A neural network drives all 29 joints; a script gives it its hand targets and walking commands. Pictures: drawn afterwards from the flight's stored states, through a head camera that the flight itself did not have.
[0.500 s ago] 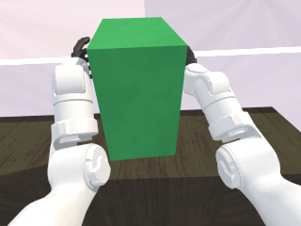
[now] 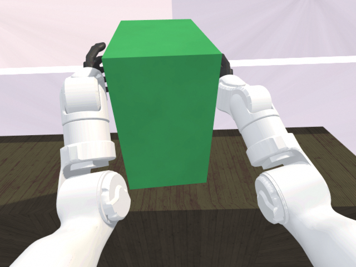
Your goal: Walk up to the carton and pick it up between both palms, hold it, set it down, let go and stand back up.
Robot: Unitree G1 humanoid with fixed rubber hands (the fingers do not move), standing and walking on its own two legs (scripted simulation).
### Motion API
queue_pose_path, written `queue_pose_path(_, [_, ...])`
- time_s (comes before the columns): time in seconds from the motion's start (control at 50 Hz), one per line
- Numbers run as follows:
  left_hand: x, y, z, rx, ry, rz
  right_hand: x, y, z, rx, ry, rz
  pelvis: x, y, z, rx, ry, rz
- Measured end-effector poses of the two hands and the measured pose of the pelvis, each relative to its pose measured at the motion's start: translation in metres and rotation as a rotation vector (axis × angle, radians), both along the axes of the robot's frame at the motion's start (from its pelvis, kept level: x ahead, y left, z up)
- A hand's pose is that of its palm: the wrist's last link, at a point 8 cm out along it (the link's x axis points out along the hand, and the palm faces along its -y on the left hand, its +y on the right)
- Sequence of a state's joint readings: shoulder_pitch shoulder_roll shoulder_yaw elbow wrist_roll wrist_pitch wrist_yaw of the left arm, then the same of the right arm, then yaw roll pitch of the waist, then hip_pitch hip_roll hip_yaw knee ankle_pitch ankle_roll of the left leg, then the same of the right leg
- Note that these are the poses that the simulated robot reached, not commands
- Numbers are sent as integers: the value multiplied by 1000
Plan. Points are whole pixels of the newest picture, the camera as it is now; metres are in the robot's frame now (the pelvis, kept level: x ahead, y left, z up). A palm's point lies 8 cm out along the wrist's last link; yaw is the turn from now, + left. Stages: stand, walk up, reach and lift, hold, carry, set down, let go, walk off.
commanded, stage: hold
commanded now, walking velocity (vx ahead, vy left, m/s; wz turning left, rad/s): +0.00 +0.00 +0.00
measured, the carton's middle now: (162, 98) +0.39 +0.01 +0.29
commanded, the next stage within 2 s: set down in 1.80 s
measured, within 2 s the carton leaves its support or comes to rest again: neither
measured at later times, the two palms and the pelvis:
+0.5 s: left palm (96, 81) +0.36 +0.14 +0.34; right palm (225, 86) +0.36 -0.12 +0.32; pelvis +0.00 +0.00 +0.00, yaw +0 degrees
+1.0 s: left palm (97, 76) +0.37 +0.13 +0.35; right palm (226, 83) +0.36 -0.12 +0.32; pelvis +0.00 -0.01 +0.00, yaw +0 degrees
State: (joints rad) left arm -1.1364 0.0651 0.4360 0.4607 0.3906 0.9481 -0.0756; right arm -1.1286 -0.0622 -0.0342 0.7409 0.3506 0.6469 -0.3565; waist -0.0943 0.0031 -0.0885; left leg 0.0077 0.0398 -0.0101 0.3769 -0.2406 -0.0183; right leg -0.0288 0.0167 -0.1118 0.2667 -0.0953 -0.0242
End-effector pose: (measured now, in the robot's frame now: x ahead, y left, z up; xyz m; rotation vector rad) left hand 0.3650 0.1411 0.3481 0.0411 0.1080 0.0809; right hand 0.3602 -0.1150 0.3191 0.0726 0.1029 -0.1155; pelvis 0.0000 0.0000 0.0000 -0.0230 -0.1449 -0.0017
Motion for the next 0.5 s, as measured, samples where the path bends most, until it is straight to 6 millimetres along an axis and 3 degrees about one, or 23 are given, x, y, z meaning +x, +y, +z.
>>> queue_pose_path(0.5, [-1, -3, -4, 0, -2, -2, -1, -3, -3, -5, 1, -2, 1, 1, 0, -2, -7, 0])
